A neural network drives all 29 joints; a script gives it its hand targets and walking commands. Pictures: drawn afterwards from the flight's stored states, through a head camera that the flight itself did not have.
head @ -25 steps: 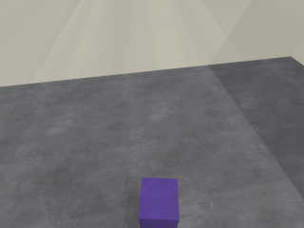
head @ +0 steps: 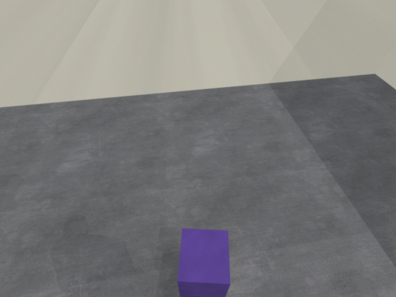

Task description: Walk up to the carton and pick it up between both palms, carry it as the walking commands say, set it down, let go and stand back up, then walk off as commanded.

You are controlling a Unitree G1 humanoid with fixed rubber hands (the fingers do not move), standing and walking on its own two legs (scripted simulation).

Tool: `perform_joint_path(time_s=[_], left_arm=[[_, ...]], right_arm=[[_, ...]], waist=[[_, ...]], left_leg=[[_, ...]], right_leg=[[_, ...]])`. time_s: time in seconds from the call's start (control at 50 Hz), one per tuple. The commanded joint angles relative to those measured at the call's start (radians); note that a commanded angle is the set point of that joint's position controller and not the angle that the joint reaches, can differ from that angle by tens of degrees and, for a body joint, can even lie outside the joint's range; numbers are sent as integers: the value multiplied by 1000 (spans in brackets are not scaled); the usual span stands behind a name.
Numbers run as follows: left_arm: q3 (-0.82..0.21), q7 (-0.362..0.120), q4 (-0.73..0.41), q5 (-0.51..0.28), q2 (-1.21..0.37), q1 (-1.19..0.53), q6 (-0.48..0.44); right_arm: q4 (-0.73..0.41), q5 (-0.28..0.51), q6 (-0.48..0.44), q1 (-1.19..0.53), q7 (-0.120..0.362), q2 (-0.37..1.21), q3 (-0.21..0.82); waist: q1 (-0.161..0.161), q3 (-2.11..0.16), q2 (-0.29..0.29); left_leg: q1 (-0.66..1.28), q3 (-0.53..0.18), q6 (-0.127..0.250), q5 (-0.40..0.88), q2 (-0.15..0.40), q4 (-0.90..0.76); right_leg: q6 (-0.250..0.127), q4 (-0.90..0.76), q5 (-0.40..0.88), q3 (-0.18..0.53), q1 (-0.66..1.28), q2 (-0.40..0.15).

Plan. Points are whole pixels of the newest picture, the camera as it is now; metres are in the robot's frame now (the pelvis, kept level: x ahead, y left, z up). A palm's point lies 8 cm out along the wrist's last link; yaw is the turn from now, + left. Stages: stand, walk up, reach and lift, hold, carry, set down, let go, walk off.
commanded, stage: walk up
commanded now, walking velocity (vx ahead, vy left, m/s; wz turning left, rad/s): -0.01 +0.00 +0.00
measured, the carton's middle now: (203, 264) +0.41 -0.03 -0.65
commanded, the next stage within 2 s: stand in 0.42 s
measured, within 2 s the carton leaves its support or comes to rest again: neither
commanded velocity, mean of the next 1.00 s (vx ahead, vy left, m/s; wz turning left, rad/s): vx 0.00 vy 0.00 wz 0.00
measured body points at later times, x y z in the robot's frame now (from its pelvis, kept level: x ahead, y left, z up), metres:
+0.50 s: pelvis +0.00 +0.00 +0.00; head +0.01 +0.01 +0.45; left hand -0.01 +0.21 -0.17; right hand -0.02 -0.22 -0.16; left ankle -0.05 +0.05 -0.74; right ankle +0.00 -0.13 -0.74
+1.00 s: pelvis -0.03 -0.02 -0.03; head +0.06 -0.01 +0.42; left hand +0.13 +0.19 -0.17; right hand +0.14 -0.21 -0.15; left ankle -0.05 +0.05 -0.74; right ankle +0.00 -0.14 -0.74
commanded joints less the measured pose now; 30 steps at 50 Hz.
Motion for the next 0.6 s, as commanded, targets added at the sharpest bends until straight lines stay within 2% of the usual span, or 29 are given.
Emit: perform_joint_path(time_s=[0.0,0.02,0.06,0.08,0.1,0.12,0.14,0.16,0.18,0.2,0.22,0.24,0.26,0.28,0.3,0.32,0.34,0.36,0.38,0.4,0.42,0.44,0.46,0.48,0.5,0.54,0.56,0.58], left_arm=[[19,7,-22,-2,109,58,-7],[16,6,-33,-2,86,72,-4],[14,6,-35,-6,88,83,-5],[14,4,-37,2,90,88,-7],[13,2,-32,1,82,68,-6],[15,5,-41,1,89,83,-10],[14,2,-33,-2,102,84,-10],[16,3,-30,4,108,79,-8],[17,3,-40,4,107,72,-11],[16,5,-42,2,94,72,-10],[16,2,-38,1,89,78,-3],[13,5,-35,3,79,102,-4],[14,5,-35,7,92,98,-7],[18,7,-38,7,80,103,-2],[11,5,-32,6,89,87,-4],[20,3,-56,1,95,66,-6],[20,1,-48,2,90,52,-6],[17,2,-40,4,90,81,-10],[17,1,-45,-1,89,81,-10],[16,3,-41,3,102,93,-14],[20,6,-40,2,87,102,-10],[14,3,-30,4,90,80,-8],[15,5,-36,-1,85,93,-8],[13,3,-34,4,83,86,-10],[14,0,-32,4,104,82,-9],[13,3,-24,1,100,103,-9],[16,4,-38,2,98,81,-3],[17,4,-29,7,91,106,-7]], right_arm=[[-6,0,-9,106,-3,-115,-10],[-7,0,-9,98,-1,-102,-15],[-8,1,-7,89,1,-106,-17],[-6,0,-5,85,-1,-116,-13],[-10,0,-9,111,-2,-113,-15],[-18,0,-12,88,-3,-123,-21],[-16,4,-12,87,-1,-133,-23],[-15,1,-9,99,-3,-132,-20],[-18,0,-9,92,-6,-113,-16],[-13,-2,-8,110,-4,-109,-15],[-20,-5,-3,92,-4,-133,-24],[-19,-3,0,79,0,-121,-23],[-25,2,5,63,-8,-115,-26],[-29,3,4,72,-4,-104,-18],[-41,3,-2,72,-3,-111,-18],[-44,2,-8,80,-1,-120,-20],[-39,0,-7,99,-2,-135,-22],[-28,6,-10,68,-4,-130,-22],[-20,6,-14,87,-1,-131,-19],[-36,0,-15,88,-6,-132,-22],[-34,3,-12,92,-4,-125,-20],[-27,2,-7,93,-1,-126,-23],[-36,1,-12,73,-2,-121,-21],[-33,2,-11,98,-1,-121,-23],[-35,-4,-9,95,-7,-135,-21],[-30,2,-10,79,-3,-111,-17],[-46,2,-7,71,-5,-138,-22],[-39,-1,-5,96,-5,-133,-23]], waist=[[3,37,-30],[4,59,20],[9,45,4],[11,58,-8],[4,24,10],[14,47,-15],[9,6,41],[7,24,-1],[3,34,-5],[-3,25,11],[8,59,28],[15,69,14],[24,57,48],[15,85,-28],[1,91,-5],[15,39,-30],[-6,49,19],[9,65,-28],[18,54,-5],[16,17,-6],[9,18,-32],[1,35,8],[11,42,25],[-1,27,42],[-3,30,23],[11,41,51],[11,41,2],[6,34,8]], left_leg=[[-81,-177,-84,453,194,-97],[-107,-174,-82,404,195,-112],[-92,-208,-82,369,207,-126],[-95,-179,-80,382,196,-115],[-84,-180,-83,380,197,-106],[-96,-195,-68,348,207,-119],[-64,-171,-82,383,200,-106],[-66,-176,-86,404,195,-99],[-77,-182,-80,424,194,-102],[-90,-183,-82,395,200,-102],[-106,-187,-88,337,210,-121],[-100,-186,-75,317,210,-136],[-122,-175,-75,297,194,-114],[-145,-174,-82,278,188,-116],[-97,-199,-75,312,197,-131],[-105,-207,-74,345,207,-126],[-100,-194,-83,395,199,-125],[-82,-221,-71,345,213,-134],[-80,-217,-74,352,228,-137],[-59,-198,-74,352,216,-114],[-70,-193,-83,378,212,-115],[-49,-185,-89,404,205,-113],[-91,-191,-85,393,204,-118],[-77,-180,-83,385,199,-111],[-47,-177,-93,418,194,-100],[-58,-181,-85,446,202,-114],[-73,-201,-85,438,209,-105],[-94,-183,-74,375,197,-113]], right_leg=[[-33,-35,227,83,35,-88],[-32,-39,201,95,28,-89],[-36,-42,152,100,29,-85],[-32,-43,150,95,26,-87],[-26,-37,166,100,29,-89],[-38,-39,154,103,15,-95],[-35,-37,185,98,43,-98],[-34,-43,191,101,26,-96],[-38,-27,192,106,17,-100],[-41,-40,180,112,25,-99],[-37,-39,145,92,1,-87],[-32,-42,129,96,5,-91],[-40,-47,140,121,27,-111],[-38,-59,150,131,9,-110],[-33,-59,160,131,-21,-104],[-30,-29,146,88,29,-79],[-29,-26,141,89,14,-77],[-20,-44,124,95,-5,-79],[-22,-45,134,80,20,-76],[-33,-47,150,93,20,-84],[-30,-30,159,87,25,-95],[-29,-46,175,107,6,-89],[-24,-30,158,79,26,-81],[-31,-38,157,97,18,-93],[-32,-34,164,91,-7,-88],[-30,-19,172,102,7,-87],[-26,-25,166,77,7,-77],[-28,-32,155,81,22,-84]])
